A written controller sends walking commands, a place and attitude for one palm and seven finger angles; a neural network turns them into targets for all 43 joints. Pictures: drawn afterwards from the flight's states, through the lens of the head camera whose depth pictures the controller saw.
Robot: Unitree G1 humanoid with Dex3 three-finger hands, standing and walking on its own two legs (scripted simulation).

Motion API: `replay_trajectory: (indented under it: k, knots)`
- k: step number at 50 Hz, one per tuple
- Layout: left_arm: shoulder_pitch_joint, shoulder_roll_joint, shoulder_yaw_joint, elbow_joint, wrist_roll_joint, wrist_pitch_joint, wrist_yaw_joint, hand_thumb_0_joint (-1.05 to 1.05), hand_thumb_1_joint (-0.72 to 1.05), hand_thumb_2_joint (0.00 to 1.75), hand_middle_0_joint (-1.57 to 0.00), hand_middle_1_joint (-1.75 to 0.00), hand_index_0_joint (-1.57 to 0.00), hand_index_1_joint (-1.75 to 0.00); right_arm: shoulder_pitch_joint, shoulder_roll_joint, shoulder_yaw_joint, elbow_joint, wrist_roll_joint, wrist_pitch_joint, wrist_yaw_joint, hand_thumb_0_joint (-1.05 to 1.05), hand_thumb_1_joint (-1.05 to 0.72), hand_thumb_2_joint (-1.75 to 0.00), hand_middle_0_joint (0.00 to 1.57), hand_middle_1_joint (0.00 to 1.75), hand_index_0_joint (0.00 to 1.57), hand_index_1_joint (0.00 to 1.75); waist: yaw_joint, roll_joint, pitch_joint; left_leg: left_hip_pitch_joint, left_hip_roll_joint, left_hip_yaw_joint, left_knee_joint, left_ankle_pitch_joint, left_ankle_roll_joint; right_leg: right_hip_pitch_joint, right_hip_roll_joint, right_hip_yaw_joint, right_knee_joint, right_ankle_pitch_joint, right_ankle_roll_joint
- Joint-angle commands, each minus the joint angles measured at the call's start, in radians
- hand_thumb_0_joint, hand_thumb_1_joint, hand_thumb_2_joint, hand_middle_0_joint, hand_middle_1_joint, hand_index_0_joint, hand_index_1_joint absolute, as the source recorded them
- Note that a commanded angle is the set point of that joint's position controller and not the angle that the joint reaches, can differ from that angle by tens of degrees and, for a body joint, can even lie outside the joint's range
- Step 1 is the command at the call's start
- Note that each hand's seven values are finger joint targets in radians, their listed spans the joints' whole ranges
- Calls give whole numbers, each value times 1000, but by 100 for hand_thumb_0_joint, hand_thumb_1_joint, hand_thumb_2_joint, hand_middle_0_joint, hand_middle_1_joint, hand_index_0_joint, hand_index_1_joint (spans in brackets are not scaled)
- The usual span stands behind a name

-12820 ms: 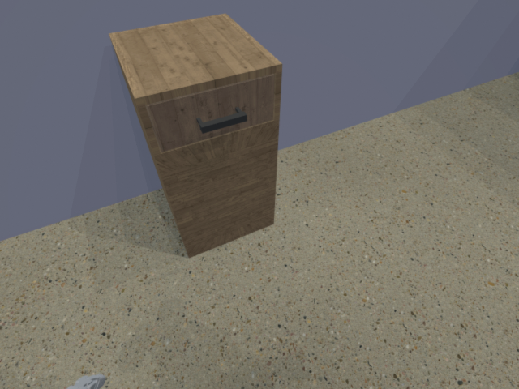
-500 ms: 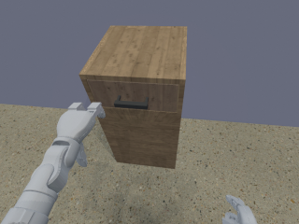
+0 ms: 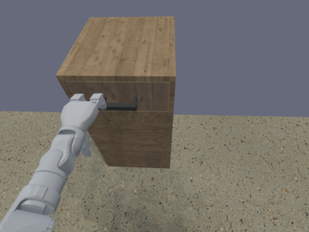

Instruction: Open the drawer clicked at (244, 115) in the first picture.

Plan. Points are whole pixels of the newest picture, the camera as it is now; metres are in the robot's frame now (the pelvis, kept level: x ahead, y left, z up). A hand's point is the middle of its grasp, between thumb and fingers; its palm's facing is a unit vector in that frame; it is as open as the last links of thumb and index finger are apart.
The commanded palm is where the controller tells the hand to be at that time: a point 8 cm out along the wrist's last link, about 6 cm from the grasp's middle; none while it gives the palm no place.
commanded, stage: move the hooked fingers above the handle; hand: left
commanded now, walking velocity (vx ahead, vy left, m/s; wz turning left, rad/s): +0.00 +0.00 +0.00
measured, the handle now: (118, 102) +0.57 +0.17 -0.06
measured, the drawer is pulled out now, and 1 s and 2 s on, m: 0.00 0.00 0.00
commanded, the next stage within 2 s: lower the fingers behind the handle in 1.52 s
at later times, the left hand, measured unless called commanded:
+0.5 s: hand (102, 111) +0.46 +0.20 +0.02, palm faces -0.06 -0.03 -1.00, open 13.8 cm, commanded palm +0.46 +0.19 +0.07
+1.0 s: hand (112, 102) +0.52 +0.18 +0.00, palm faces -0.05 -0.04 -1.00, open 13.7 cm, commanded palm +0.50 +0.18 +0.05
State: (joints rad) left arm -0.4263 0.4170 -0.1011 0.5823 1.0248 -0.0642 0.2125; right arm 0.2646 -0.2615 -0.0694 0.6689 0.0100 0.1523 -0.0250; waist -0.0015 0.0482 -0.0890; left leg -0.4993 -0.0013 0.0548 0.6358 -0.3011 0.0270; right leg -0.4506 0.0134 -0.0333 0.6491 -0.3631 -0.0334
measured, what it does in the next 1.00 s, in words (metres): stands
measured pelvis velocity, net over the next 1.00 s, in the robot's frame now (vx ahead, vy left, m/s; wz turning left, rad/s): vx -0.01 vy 0.02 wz -0.04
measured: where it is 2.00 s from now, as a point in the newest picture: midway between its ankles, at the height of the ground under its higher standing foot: outside the picture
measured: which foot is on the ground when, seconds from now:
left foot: down 0.00-1.00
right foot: down 0.00-1.00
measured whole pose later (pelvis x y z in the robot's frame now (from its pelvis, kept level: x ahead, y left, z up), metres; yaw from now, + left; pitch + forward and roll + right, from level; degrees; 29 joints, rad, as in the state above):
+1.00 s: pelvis -0.01 +0.02 -0.03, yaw -2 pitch +22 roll -2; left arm -0.98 0.44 -0.04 1.22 1.11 0.03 0.36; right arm 0.43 -0.25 -0.05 0.71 -0.03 0.12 0.00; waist -0.20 0.06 -0.16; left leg -0.88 0.03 0.07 0.87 -0.38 0.06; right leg -0.81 0.03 -0.02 0.82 -0.40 -0.01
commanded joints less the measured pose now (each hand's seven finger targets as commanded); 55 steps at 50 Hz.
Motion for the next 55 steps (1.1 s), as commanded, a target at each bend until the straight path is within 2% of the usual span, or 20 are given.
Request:
replay_trajectory:
  k: [1, 6, 10, 16, 21, 22, 24, 27, 29, 32, 34, 38, 40, 42, 45, 48, 50, 51, 54, 55]
  knots:
    - [-455, 202, 90, -105, 5, 9, 78, 0, -50, 30, -30, -120, -30, -120, -1, -113, -38, -101, 3, -30, -4, 0, -90, -90, 20, 30, 20, 30, -21, -46, -314, 181, -36, -26, -11, 317, 25, 57, 23, 33, -60, 373, -5]
    - [-579, 172, 50, -19, 18, 19, 92, 0, -50, 30, -30, -120, -30, -120, 40, -117, -44, -86, 0, -27, -3, 0, -90, -90, 20, 30, 20, 30, -51, -31, -360, 189, -34, -28, 13, 329, 28, 20, 27, 32, -47, 375, -6]
    - [-586, 217, 96, 82, 24, 20, 97, 0, -50, 30, -30, -120, -30, -120, 69, -124, -43, -78, -5, -21, -3, 0, -90, -90, 20, 30, 20, 30, -51, -79, -373, 139, -34, -24, 27, 344, 30, 42, 26, 35, -35, 421, -2]
    - [-659, 237, 102, 172, 45, 24, 114, 0, -50, 30, -30, -120, -30, -120, 109, -125, -43, -74, -8, -20, -1, 0, -90, -90, 20, 30, 20, 30, -70, -49, -384, 92, -34, -18, 51, 329, 29, 9, 29, 38, -18, 416, -1]
    - [-745, 198, 73, 206, 52, 9, 129, 0, -50, 30, -30, -120, -30, -120, 155, -127, -53, -56, -16, -27, 5, 0, -90, -90, 20, 30, 20, 30, -102, -23, -426, 111, -25, -31, 85, 359, 26, -58, 38, 31, 8, 400, -2]
    - [-776, 159, 42, 207, 50, 8, 135, 0, -50, 30, -30, -120, -30, -120, 161, -126, -55, -52, -19, -29, 7, 0, -90, -90, 20, 30, 20, 30, -116, -12, -423, 116, -24, -30, 91, 354, 27, -81, 39, 30, 6, 391, -1]
    - [-797, 208, 81, 243, 54, 11, 149, 0, -50, 30, -30, -120, -30, -120, 179, -131, -55, -39, -22, -32, 8, 0, -90, -90, 20, 30, 20, 30, -121, -28, -432, 96, -23, -39, 103, 360, 28, -88, 43, 28, 17, 390, -3]
    - [-864, 165, 44, 289, 63, 28, 170, 0, -50, 30, -30, -120, -30, -120, 202, -135, -58, -22, -25, -39, 13, 0, -90, -90, 20, 30, 20, 30, -150, -4, -423, 92, -18, -43, 118, 334, 26, -158, 47, 21, 26, 343, -2]
    - [-896, 204, 72, 316, 61, 38, 180, 0, -50, 30, -30, -120, -30, -120, 217, -142, -56, -16, -30, -42, 13, 0, -90, -90, 20, 30, 20, 30, -151, -16, -455, 72, -20, -49, 126, 330, 26, -149, 49, 20, 35, 338, -3]
    - [-949, 213, 67, 352, 75, 61, 194, 0, -50, 30, -30, -120, -30, -120, 239, -148, -54, -8, -32, -45, 16, 0, -90, -90, 20, 30, 20, 30, -164, 35, -469, 72, -15, -53, 138, 330, 22, -195, 53, 14, 52, 316, -3]
    - [-977, 168, 40, 375, 70, 71, 194, 0, -50, 30, -30, -120, -30, -120, 249, -145, -56, -5, -38, -49, 19, 0, -90, -90, 20, 30, 20, 30, -182, 25, -491, 83, -12, -60, 151, 354, 23, -212, 57, 8, 58, 322, -3]
    - [-987, 209, 64, 453, 76, 99, 195, 0, -50, 30, -30, -120, -30, -120, 278, -156, -51, 0, -39, -50, 18, 0, -90, -90, 20, 30, 20, 30, -189, 22, -487, 43, -9, -60, 166, 337, 23, -232, 60, 6, 68, 308, -1]
    - [-1040, 218, 56, 482, 77, 108, 191, 0, -50, 30, -30, -120, -30, -120, 289, -161, -45, 6, -39, -54, 15, 0, -90, -90, 20, 30, 20, 30, -215, 9, -458, 8, -6, -62, 170, 303, 27, -258, 59, 6, 70, 285, 4]
    - [-1039, 282, 99, 471, 87, 108, 190, 0, -50, 30, -30, -120, -30, -120, 298, -167, -42, -2, -43, -54, 12, 0, -90, -90, 20, 30, 20, 30, -192, 54, -524, 17, -6, -63, 180, 328, 24, -247, 59, 9, 89, 295, 0]
    - [-998, 289, 112, 463, 87, 103, 178, 0, -50, 30, -30, -120, -30, -120, 308, -164, -42, -12, -45, -49, 14, 0, -90, -90, 20, 30, 20, 30, -174, 65, -564, 34, -2, -63, 191, 374, 21, -227, 63, 4, 98, 324, -1]
    - [-1001, 280, 101, 476, 82, 113, 182, 0, -50, 30, -30, -120, -30, -120, 310, -164, -40, -7, -40, -44, 11, 0, -90, -90, 20, 30, 20, 30, -188, 23, -493, -10, 1, -57, 180, 326, 25, -235, 63, 4, 81, 298, 3]
    - [-1010, 292, 104, 449, 79, 105, 178, 0, -50, 30, -30, -120, -30, -120, 312, -167, -38, -11, -40, -41, 10, 0, -90, -90, 20, 30, 20, 30, -185, 36, -516, 4, 1, -63, 173, 330, 24, -224, 63, 6, 81, 300, 2]
    - [-1002, 262, 86, 430, 78, 98, 175, 0, -50, 30, -30, -120, -30, -120, 309, -163, -42, -12, -41, -42, 12, 0, -90, -90, 20, 30, 20, 30, -181, 66, -532, 32, 2, -64, 175, 334, 21, -238, 64, 4, 78, 291, 0]
    - [-1025, 192, 38, 417, 66, 78, 165, 0, -50, 30, -30, -120, -30, -120, 312, -158, -49, -2, -41, -47, 12, 0, -90, -90, 20, 30, 20, 30, -210, 47, -499, 70, 13, -81, 176, 329, 20, -286, 66, -4, 66, 253, 1]
    - [-1038, 211, 47, 402, 65, 68, 164, 0, -50, 30, -30, -120, -30, -120, 318, -162, -48, 2, -40, -48, 10, 0, -90, -90, 20, 30, 20, 30, -206, 57, -505, 73, 14, -87, 172, 312, 19, -294, 66, -4, 69, 236, 1]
